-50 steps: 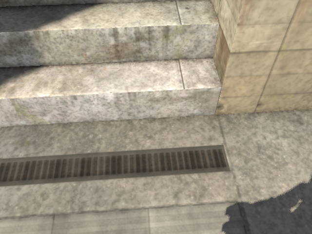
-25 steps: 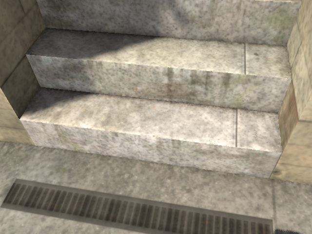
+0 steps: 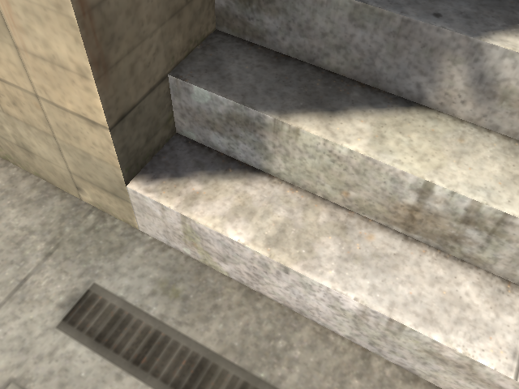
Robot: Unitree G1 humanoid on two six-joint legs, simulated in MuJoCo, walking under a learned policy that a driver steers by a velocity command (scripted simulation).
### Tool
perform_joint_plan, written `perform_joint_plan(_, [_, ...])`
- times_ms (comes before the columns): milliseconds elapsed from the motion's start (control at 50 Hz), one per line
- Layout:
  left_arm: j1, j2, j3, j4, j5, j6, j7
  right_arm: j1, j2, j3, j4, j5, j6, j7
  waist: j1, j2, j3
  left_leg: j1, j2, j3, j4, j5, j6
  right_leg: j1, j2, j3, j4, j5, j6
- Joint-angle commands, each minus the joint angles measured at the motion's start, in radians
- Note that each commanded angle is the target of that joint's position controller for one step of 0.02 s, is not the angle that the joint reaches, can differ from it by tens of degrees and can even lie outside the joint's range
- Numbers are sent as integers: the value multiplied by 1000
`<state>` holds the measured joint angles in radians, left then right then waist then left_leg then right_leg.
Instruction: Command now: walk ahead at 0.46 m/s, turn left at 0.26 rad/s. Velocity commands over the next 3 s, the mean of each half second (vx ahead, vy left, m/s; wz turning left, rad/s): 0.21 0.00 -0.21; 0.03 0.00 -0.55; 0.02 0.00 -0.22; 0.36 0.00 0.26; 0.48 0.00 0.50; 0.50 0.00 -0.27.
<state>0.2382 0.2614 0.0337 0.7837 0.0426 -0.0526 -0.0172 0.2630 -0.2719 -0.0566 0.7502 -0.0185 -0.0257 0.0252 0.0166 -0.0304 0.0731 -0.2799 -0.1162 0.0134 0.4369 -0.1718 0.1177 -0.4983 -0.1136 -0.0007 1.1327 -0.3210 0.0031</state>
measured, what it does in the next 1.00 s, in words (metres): walks ahead, turning right: right foot, then left foot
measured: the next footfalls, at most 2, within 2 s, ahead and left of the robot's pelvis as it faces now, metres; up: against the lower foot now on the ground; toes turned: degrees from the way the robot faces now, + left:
right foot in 0.34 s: +0.28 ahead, -0.11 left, +0.00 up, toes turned -7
left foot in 0.88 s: +0.31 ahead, +0.08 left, +0.00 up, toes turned -33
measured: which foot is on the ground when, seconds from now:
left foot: down 0.00-0.34, up 0.36-0.86, down 0.88-1.00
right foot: up 0.00-0.32, down 0.34-0.88, up 0.90-1.00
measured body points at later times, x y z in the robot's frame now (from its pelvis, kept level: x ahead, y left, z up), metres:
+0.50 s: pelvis +0.17 -0.04 +0.00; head +0.21 -0.06 +0.45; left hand +0.31 +0.22 -0.12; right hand +0.24 -0.32 -0.14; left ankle +0.13 +0.09 -0.66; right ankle +0.24 -0.11 -0.74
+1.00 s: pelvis +0.20 +0.02 +0.01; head +0.24 +0.02 +0.45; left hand +0.48 +0.21 -0.10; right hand +0.19 -0.30 -0.09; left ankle +0.27 +0.10 -0.74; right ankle +0.17 -0.10 -0.66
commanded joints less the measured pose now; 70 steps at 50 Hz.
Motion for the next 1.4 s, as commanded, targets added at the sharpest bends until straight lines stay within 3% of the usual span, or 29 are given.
perform_joint_plan(20, [123,73,19,-4,3,17,-9,38,-110,-24,-31,8,-46,-2,24,70,-104,117,274,-211,-237,448,125,-33,-11,-14,-58,83,5])
perform_joint_plan(160, [-31,39,5,-14,-29,18,-15,86,-98,-7,45,-1,-62,-16,-28,109,-49,187,254,-6,-215,723,43,-15,47,-37,-365,283,-27])
perform_joint_plan(300, [25,76,16,-2,-6,-3,6,51,-142,-17,90,8,-42,-71,-5,94,-80,347,316,3,73,945,26,101,152,-70,-602,137,-97])
perform_joint_plan(320, [105,87,22,20,-4,-15,11,33,-149,-18,92,11,-34,-75,40,64,-121,333,283,27,216,867,-1,198,159,-56,-712,247,-117])
perform_joint_plan(340, [186,156,41,27,2,-24,21,32,-145,-14,67,14,-38,-80,70,-1,-204,200,222,57,430,556,-39,380,23,112,-712,607,-166])
perform_joint_plan(360, [171,274,76,16,-4,-15,27,107,-48,10,31,31,-33,-70,-4,-221,-262,-127,-3,93,752,-290,-96,601,-251,465,-669,1196,-373])
perform_joint_plan(380, [210,224,74,34,-53,-7,16,96,-68,13,67,-9,-9,-64,20,-100,-346,-152,19,-56,839,-438,-101,597,-269,508,-715,1202,-424])
perform_joint_plan(440, [36,114,49,-5,-54,28,20,-14,-103,2,61,-15,19,-57,-22,10,-106,-195,113,-75,744,-297,-126,351,-111,329,-807,747,-305])
perform_joint_plan(540, [10,164,63,-4,-30,48,33,-16,-82,10,63,-10,58,-67,-27,-57,-140,-148,80,-53,543,-234,-149,312,-27,319,-831,483,-222])
perform_joint_plan(560, [11,173,66,-6,-32,53,33,-35,-75,12,57,-14,59,-62,-16,-72,-146,-159,80,-54,517,-230,-154,318,-25,332,-833,430,-223])
perform_joint_plan(580, [-75,196,71,-74,-52,35,46,-140,-110,-9,-3,29,50,-86,-10,-76,-178,-191,68,-121,474,-234,-185,325,-34,415,-873,212,-225])
perform_joint_plan(640, [-66,195,71,-70,-61,33,67,-159,-96,-12,-1,31,30,-104,5,-85,-146,-231,72,-148,389,-196,-211,335,-35,483,-895,-54,-202])
perform_joint_plan(700, [-52,205,76,-80,-41,44,72,-174,-102,-15,-1,23,6,-91,21,-102,-128,-190,57,-141,316,-159,-212,300,-8,487,-889,-65,-187])
perform_joint_plan(840, [-124,201,78,-137,-48,62,62,-92,-129,-23,25,33,-24,-54,-32,-127,-132,49,55,-107,-19,-46,-153,235,33,539,-833,41,-156])
perform_joint_plan(860, [-110,182,71,-139,-53,64,61,-60,-153,-31,33,29,-24,-53,-44,-101,-135,147,103,-116,-105,4,-129,174,74,511,-788,-9,-120])
perform_joint_plan(880, [-69,133,57,-138,-52,65,57,-36,-204,-41,29,10,-18,-56,-29,40,-175,277,282,-261,-149,-27,-60,47,149,407,-589,-184,-71])
perform_joint_plan(900, [-75,131,64,-167,-70,52,53,-112,-273,-50,4,-36,-8,-61,10,298,-126,206,450,-510,-214,62,90,-116,299,182,-335,-298,-20])
perform_joint_plan(920, [-83,228,89,-163,-56,40,47,-165,-219,-40,-26,-54,-11,-62,7,232,-107,131,505,-510,-211,137,141,-133,210,197,-116,-252,23])
perform_joint_plan(940, [-45,253,101,-139,-61,46,42,-222,-167,-27,-46,-27,-14,-71,34,166,-115,124,455,-406,-180,139,105,-114,191,183,-34,-180,34])
perform_joint_plan(1000, [-11,185,86,-115,-47,74,43,-223,-131,-6,-54,11,-6,-83,17,119,-93,106,346,-235,-155,160,65,-129,177,140,144,-68,83])
perform_joint_plan(1140, [-117,103,38,-172,-41,63,52,-132,-174,-10,-26,7,6,-73,-51,172,-135,211,349,-166,-135,251,111,-22,111,67,-234,-81,115])
perform_joint_plan(1220, [-94,125,27,-149,-26,61,48,-125,-200,-19,-24,15,12,-53,-55,208,-138,162,339,-159,-85,276,97,155,119,-2,-518,-56,89])
perform_joint_plan(1260, [-52,123,25,-122,-30,58,43,-98,-160,-6,-10,31,9,-47,-24,176,-129,116,307,-136,-29,282,41,303,129,-9,-798,162,36])
perform_joint_plan(1280, [-38,153,28,-123,-27,62,48,-61,-133,7,-3,21,-5,-42,-28,141,-164,33,290,-128,-8,220,-18,443,68,62,-814,259,3])
perform_joint_plan(1300, [14,221,35,-131,-8,70,59,-60,-78,26,-24,-20,-27,-29,-32,-26,-230,-101,222,-61,127,-47,-91,596,-118,253,-752,551,-66])
perform_joint_plan(1320, [-45,215,31,-118,11,69,47,-82,-57,27,-41,-19,-37,-34,-50,-187,-210,-106,174,-17,102,-243,-141,430,-201,330,-763,537,-198])
perform_joint_plan(1340, [-106,145,15,-142,7,55,35,-129,-117,14,-31,-20,-32,-46,-32,-118,-180,-59,182,-36,125,-214,-162,396,-150,283,-780,459,-209])
perform_joint_plan(1360, [-121,110,5,-130,9,43,33,-142,-109,15,-28,-14,-29,-50,-39,-113,-180,-40,176,-37,80,-125,-164,386,-100,236,-775,366,-163])
perform_joint_plan(1400, [-128,131,9,-122,-5,26,28,-126,-121,16,-5,-13,-12,-62,-39,-106,-135,26,179,-44,20,13,-171,313,-28,186,-774,202,-88])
